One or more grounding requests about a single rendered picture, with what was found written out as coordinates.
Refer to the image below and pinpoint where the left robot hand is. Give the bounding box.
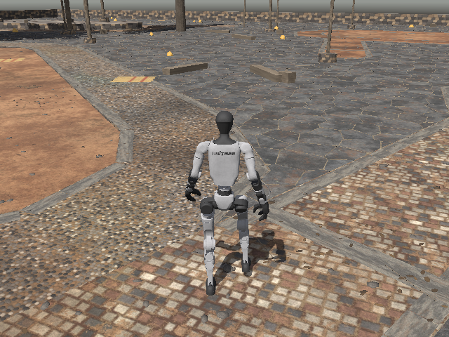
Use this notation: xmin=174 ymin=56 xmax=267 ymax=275
xmin=185 ymin=189 xmax=201 ymax=201

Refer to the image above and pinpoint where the left robot forearm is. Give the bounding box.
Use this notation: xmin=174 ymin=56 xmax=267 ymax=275
xmin=186 ymin=169 xmax=198 ymax=192

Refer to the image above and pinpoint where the robot left upper arm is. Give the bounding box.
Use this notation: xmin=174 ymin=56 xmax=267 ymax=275
xmin=190 ymin=141 xmax=210 ymax=179

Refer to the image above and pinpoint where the left robot thigh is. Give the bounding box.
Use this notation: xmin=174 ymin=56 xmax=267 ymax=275
xmin=200 ymin=197 xmax=215 ymax=251

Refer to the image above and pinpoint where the right robot shin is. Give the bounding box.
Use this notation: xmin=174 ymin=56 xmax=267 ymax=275
xmin=239 ymin=219 xmax=249 ymax=263

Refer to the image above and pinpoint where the right robot hand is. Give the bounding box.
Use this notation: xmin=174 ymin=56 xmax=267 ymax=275
xmin=253 ymin=202 xmax=269 ymax=221

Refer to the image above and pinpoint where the right robot forearm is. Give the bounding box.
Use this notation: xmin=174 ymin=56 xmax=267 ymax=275
xmin=251 ymin=171 xmax=267 ymax=204

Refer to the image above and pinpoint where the robot right upper arm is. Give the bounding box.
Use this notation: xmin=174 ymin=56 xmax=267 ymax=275
xmin=239 ymin=142 xmax=257 ymax=182

